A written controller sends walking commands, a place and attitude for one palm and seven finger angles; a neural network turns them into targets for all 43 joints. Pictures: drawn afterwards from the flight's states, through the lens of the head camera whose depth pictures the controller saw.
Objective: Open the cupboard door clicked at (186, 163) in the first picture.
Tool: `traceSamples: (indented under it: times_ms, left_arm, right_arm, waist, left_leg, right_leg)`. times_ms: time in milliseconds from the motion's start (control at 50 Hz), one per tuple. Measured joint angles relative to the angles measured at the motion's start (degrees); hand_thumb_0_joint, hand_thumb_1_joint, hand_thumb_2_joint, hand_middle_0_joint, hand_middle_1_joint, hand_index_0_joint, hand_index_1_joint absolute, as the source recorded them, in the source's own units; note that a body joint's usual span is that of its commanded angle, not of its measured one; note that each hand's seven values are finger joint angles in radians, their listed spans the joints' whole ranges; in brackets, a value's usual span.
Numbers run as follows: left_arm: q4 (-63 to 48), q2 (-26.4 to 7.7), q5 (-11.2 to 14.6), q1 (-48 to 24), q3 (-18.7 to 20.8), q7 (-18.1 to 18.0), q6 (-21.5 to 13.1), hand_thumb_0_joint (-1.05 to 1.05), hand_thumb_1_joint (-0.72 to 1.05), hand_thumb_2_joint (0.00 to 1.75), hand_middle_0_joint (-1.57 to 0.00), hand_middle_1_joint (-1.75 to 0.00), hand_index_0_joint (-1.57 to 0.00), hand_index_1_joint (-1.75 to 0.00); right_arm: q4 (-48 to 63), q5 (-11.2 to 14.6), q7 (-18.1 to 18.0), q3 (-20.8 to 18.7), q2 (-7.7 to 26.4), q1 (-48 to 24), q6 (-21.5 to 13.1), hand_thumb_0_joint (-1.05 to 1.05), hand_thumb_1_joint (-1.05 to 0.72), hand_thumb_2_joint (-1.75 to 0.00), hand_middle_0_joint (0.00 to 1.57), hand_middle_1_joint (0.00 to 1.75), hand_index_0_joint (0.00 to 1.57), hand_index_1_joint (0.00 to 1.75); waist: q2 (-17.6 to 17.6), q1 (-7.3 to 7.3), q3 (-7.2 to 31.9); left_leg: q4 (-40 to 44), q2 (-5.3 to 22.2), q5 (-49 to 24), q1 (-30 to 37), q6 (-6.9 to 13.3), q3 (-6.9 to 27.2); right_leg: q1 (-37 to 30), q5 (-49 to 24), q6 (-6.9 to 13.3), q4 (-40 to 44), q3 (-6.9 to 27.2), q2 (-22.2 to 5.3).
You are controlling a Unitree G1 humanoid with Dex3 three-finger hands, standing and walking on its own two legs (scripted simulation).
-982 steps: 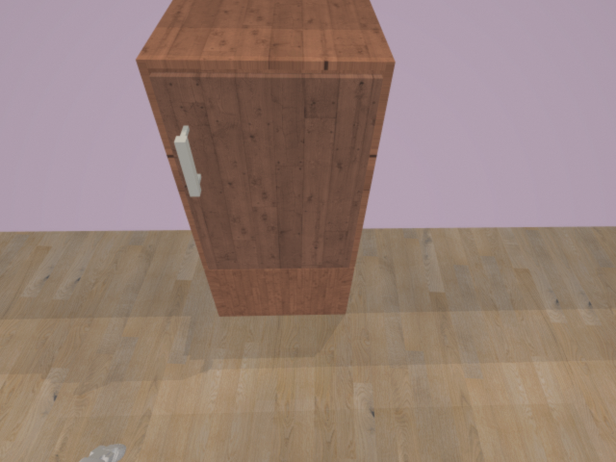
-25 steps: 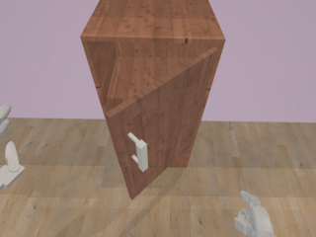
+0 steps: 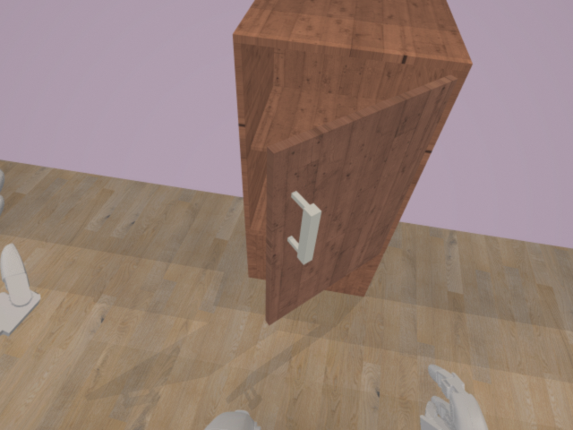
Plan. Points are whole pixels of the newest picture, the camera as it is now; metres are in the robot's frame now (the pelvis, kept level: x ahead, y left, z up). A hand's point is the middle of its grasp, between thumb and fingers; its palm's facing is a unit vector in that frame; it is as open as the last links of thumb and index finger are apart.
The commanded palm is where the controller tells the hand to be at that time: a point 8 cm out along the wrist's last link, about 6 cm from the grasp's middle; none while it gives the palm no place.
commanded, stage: step back with the hand held close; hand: left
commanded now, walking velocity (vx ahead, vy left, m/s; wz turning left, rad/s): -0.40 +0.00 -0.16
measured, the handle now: (301, 228) +0.44 +0.02 -0.01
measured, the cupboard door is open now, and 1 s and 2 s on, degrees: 44 44 44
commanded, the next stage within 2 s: stop stepping back and stand still in 0.08 s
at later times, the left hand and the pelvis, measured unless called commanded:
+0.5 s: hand (57, 385) +0.12 +0.20 +0.19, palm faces +0.27 -0.79 -0.55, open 7.4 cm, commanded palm +0.06 +0.25 +0.19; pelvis -0.11 -0.04 +0.01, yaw -6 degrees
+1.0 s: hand out of the picture +0.08 +0.20 +0.18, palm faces +0.33 -0.80 -0.50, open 7.4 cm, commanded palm +0.04 +0.24 +0.19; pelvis -0.14 -0.04 +0.01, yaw -7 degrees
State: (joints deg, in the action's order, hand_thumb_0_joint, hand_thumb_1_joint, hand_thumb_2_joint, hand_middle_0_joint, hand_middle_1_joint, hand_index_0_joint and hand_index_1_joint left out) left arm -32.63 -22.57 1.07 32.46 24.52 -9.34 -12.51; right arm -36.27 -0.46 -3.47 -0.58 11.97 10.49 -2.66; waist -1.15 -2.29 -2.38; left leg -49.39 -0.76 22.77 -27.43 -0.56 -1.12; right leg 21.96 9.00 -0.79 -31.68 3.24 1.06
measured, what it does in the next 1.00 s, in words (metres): walks backwards: left foot, then right foot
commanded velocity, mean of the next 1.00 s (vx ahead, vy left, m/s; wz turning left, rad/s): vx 0.02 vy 0.05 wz -0.03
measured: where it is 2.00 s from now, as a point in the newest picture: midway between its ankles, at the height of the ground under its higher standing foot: outside the picture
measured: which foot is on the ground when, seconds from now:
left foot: up 0.00-0.02, down 0.04-0.44, up 0.46-0.66, down 0.68-1.00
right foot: down 0.00-0.04, up 0.06-0.40, down 0.42-1.00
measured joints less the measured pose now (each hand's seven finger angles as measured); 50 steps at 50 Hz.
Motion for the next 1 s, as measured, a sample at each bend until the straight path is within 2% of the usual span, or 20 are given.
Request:
traceSamples:
  times_ms: [40, 60, 100, 160, 220, 280, 360, 420, 440, 500, 560, 620, 680, 720, 780, 820, 860, 900, 940, 1000]
  left_arm:
    - [0.5, 0.2, 0.3, -1.1, -0.4, -0.2, 0.5, 0.01, 0.88, 0.9, -0.21, -0.3, -0.21, -0.3]
    - [1.0, 0.0, 0.3, -2.7, -0.6, -0.2, 0.4, 0.01, 0.88, 0.9, -0.21, -0.3, -0.21, -0.3]
    - [2.5, -0.9, -0.1, -6.5, -0.2, -0.5, 0.5, 0.01, 0.88, 0.9, -0.21, -0.3, -0.21, -0.3]
    - [2.5, -1.7, 0.6, -6.9, 1.4, -0.4, 0.8, 0.01, 0.88, 0.9, -0.21, -0.3, -0.21, -0.3]
    - [-1.8, -2.0, 1.3, -4.4, 1.9, -0.4, 1.5, 0.02, 0.89, 0.9, -0.21, -0.3, -0.21, -0.3]
    - [-5.9, -2.0, 1.7, -1.6, 1.2, -0.1, 1.6, 0.02, 0.89, 0.9, -0.21, -0.3, -0.2, -0.3]
    - [-5.5, -3.8, 2.3, 0.2, 1.0, -0.3, 1.9, 0.01, 0.89, 0.9, -0.21, -0.3, -0.21, -0.3]
    - [-3.6, -6.5, 2.7, 2.1, 3.1, -0.3, 2.3, 0.01, 0.88, 0.9, -0.21, -0.3, -0.21, -0.3]
    - [-2.7, -6.3, 2.8, 2.4, 3.3, -0.1, 2.2, 0.01, 0.88, 0.9, -0.21, -0.3, -0.21, -0.3]
    - [-0.1, -5.1, 2.8, 4.1, 1.5, 0.8, 1.9, 0.01, 0.88, 0.9, -0.21, -0.3, -0.21, -0.3]
    - [2.6, -4.2, 2.3, 5.5, 1.1, 0.8, 1.2, 0.01, 0.88, 0.9, -0.22, -0.3, -0.21, -0.31]
    - [6.6, -2.1, 1.6, 2.9, 0.3, 0.5, 0.7, 0.01, 0.88, 0.9, -0.22, -0.3, -0.21, -0.31]
    - [9.9, 0.0, 1.4, -0.9, -1.1, 0.2, 0.7, 0.01, 0.88, 0.9, -0.22, -0.3, -0.21, -0.31]
    - [11.2, 0.6, 1.4, -3.3, -1.9, 0.2, 0.9, 0.01, 0.88, 0.9, -0.21, -0.3, -0.21, -0.3]
    - [10.3, 0.7, 1.1, -3.5, -2.4, 0.5, 1.1, 0.01, 0.88, 0.9, -0.21, -0.3, -0.21, -0.3]
    - [7.7, -0.6, 0.9, -1.6, -1.9, 1.0, 0.9, 0.02, 0.88, 0.9, -0.21, -0.3, -0.21, -0.3]
    - [5.6, -1.3, 0.7, 0.1, -1.6, 1.3, -0.1, 0.02, 0.88, 0.9, -0.22, -0.3, -0.21, -0.3]
    - [4.3, -1.8, 0.7, 1.6, -1.2, 1.5, -1.3, 0.02, 0.88, 0.9, -0.22, -0.3, -0.21, -0.3]
    - [4.0, -2.1, 0.8, 2.5, -0.5, 1.3, -2.0, 0.01, 0.88, 0.9, -0.22, -0.3, -0.21, -0.31]
    - [5.4, -1.7, 1.0, 1.7, 0.3, 1.0, -2.1, 0.01, 0.88, 0.9, -0.22, -0.3, -0.21, -0.31]
  right_arm:
    - [0.7, 0.3, -0.5, 0.5, 0.4, 0.0, 0.0, 0.02, -0.9, -0.89, 0.2, 0.3, 0.21, 0.3]
    - [1.1, 0.4, -0.9, 0.5, 0.6, -0.5, -0.5, 0.02, -0.9, -0.89, 0.2, 0.3, 0.21, 0.3]
    - [0.8, -0.1, -1.4, 0.1, -0.3, -2.3, -1.8, 0.02, -0.9, -0.89, 0.2, 0.3, 0.21, 0.3]
    - [0.6, -0.6, -0.2, 0.3, -2.6, -3.5, -3.5, 0.02, -0.9, -0.89, 0.2, 0.3, 0.21, 0.3]
    - [0.8, -0.5, 1.3, 0.9, -4.3, -3.0, -4.7, 0.02, -0.9, -0.89, 0.2, 0.3, 0.21, 0.3]
    - [1.1, -0.2, 2.1, 1.6, -5.1, -2.0, -5.5, 0.01, -0.9, -0.89, 0.2, 0.3, 0.21, 0.3]
    - [2.0, -0.4, 1.3, 2.5, -5.2, -0.1, -5.7, 0.01, -0.9, -0.89, 0.2, 0.3, 0.21, 0.3]
    - [3.2, -0.4, 0.9, 3.0, -4.7, 0.7, -4.7, 0.01, -0.89, -0.89, 0.2, 0.3, 0.21, 0.3]
    - [3.1, -0.5, 0.9, 2.9, -3.8, 0.4, -4.1, 0.01, -0.89, -0.89, 0.2, 0.3, 0.21, 0.3]
    - [0.0, -0.2, 0.9, 2.2, -1.0, 1.2, -2.3, 0.01, -0.9, -0.89, 0.2, 0.3, 0.21, 0.3]
    - [-1.9, 0.8, 0.5, 1.4, 0.6, 4.3, -1.6, 0.02, -0.9, -0.89, 0.2, 0.3, 0.21, 0.3]
    - [-2.7, 1.0, -0.4, 0.6, 2.6, 6.3, -1.8, 0.02, -0.9, -0.89, 0.2, 0.3, 0.21, 0.3]
    - [-3.0, 1.0, -0.8, -0.5, 4.5, 6.5, -2.2, 0.02, -0.9, -0.89, 0.2, 0.3, 0.21, 0.3]
    - [-3.1, 1.2, -0.8, -1.1, 4.5, 5.3, -1.9, 0.02, -0.9, -0.89, 0.2, 0.3, 0.2, 0.3]
    - [-1.3, 1.2, -0.3, -1.0, 3.8, 3.4, -1.7, 0.02, -0.9, -0.89, 0.19, 0.3, 0.2, 0.3]
    - [0.6, 1.2, 0.0, -0.6, 2.8, 2.8, -2.1, 0.02, -0.9, -0.89, 0.19, 0.3, 0.2, 0.3]
    - [1.7, 1.1, 0.3, -0.4, 2.0, 2.4, -2.4, 0.02, -0.9, -0.89, 0.19, 0.3, 0.2, 0.3]
    - [2.0, 1.0, 0.5, -0.2, 1.5, 2.6, -2.3, 0.02, -0.9, -0.89, 0.19, 0.3, 0.2, 0.3]
    - [1.4, 1.1, 0.6, 0.0, 1.0, 3.1, -2.3, 0.02, -0.9, -0.89, 0.2, 0.3, 0.2, 0.3]
    - [0.6, 0.8, 0.1, 0.7, 0.6, 3.8, -2.6, 0.01, -0.9, -0.89, 0.2, 0.3, 0.21, 0.3]
  waist:
    - [-0.4, 0.31, 1.1]
    - [-0.2, 1.05, 0.7]
    - [-0.8, 1.17, -2.0]
    - [-0.8, 1.33, -3.0]
    - [-0.9, 0.97, -2.3]
    - [-1.1, 1.2, -0.7]
    - [-1.1, 3.34, 1.6]
    - [-2.9, 4.26, 2.9]
    - [-2.1, 4.12, 2.6]
    - [0.4, 3.3, 3.2]
    - [-0.7, 2.5, 5.4]
    - [-0.8, 2.37, 6.3]
    - [0.4, 2.99, 6.1]
    - [-0.1, 3.79, 5.1]
    - [-0.4, 4.63, 3.8]
    - [-0.6, 5.2, 4.0]
    - [0.4, 5.39, 3.8]
    - [1.4, 4.76, 3.6]
    - [1.6, 3.26, 3.8]
    - [2.0, 2.01, 3.7]
  left_leg:
    - [9.9, 0.9, -1.6, 5.7, 0.1, 0.1]
    - [12.9, 1.0, -7.3, 5.7, 0.9, 0.2]
    - [12.1, 0.6, -9.9, 4.4, 2.3, 0.2]
    - [14.7, 2.4, -11.2, 4.2, 2.5, 0.1]
    - [18.5, 4.7, -14.0, 4.1, 1.9, -0.8]
    - [21.9, 6.3, -16.7, 4.0, 1.3, -1.9]
    - [26.7, 6.4, -19.9, 3.7, 0.5, -2.0]
    - [26.7, 4.5, -18.8, 1.8, -0.5, -3.5]
    - [24.2, 4.7, -16.8, 0.3, -0.8, -3.4]
    - [11.2, 3.9, -8.4, -2.3, -0.6, -0.6]
    - [5.4, 1.8, -6.7, -0.6, 0.0, -1.6]
    - [9.5, 0.8, -7.8, 3.9, 1.2, -3.2]
    - [17.3, 0.3, -11.9, 9.6, 2.8, -3.7]
    - [19.0, -0.2, -9.4, 11.0, 2.0, -3.4]
    - [18.5, 0.2, -9.8, 10.8, 1.3, -3.6]
    - [17.4, 0.7, -10.0, 9.3, 1.1, -3.5]
    - [16.2, 1.8, -9.9, 7.7, 0.8, -2.7]
    - [13.7, 2.0, -8.6, 6.7, 0.8, -1.0]
    - [11.0, 1.6, -6.3, 6.6, 0.8, -0.2]
    - [16.4, 1.4, -8.3, 10.0, 1.1, 0.3]
  right_leg:
    - [1.8, -0.7, -0.8, -0.2, 0.1, -0.2]
    - [3.4, 1.3, -0.9, -2.3, -0.3, -0.3]
    - [7.0, 10.1, -0.6, -13.9, 1.0, 1.0]
    - [9.9, 16.6, -0.3, -29.3, 0.4, 3.9]
    - [7.8, 17.6, -0.8, -33.3, -1.9, 3.9]
    - [2.0, 18.2, -0.9, -26.4, -3.8, 2.3]
    - [-8.1, 21.0, 0.5, -10.0, -5.8, 1.1]
    - [-15.7, 15.4, 2.4, 6.1, -7.2, -0.2]
    - [-15.7, 11.8, 3.5, 7.6, -7.1, 0.0]
    - [-15.9, 12.2, 4.5, 6.7, -6.1, 1.2]
    - [-16.9, 12.8, 4.4, 7.0, -4.6, 0.3]
    - [-17.5, 13.5, 4.5, 6.0, -4.4, -0.1]
    - [-16.9, 15.5, 4.2, 2.3, -5.2, 0.3]
    - [-15.4, 16.8, 3.1, -1.8, -5.7, -0.3]
    - [-13.5, 15.6, 0.9, -5.6, -5.7, -0.2]
    - [-14.2, 16.7, 2.2, -2.6, -5.8, 0.4]
    - [-14.1, 15.8, 5.2, -0.7, -6.4, 1.7]
    - [-14.3, 13.7, 5.7, 0.9, -6.8, 2.7]
    - [-14.4, 12.6, 5.4, 2.4, -6.1, 3.0]
    - [-14.6, 11.9, 4.8, 3.3, -5.7, 3.1]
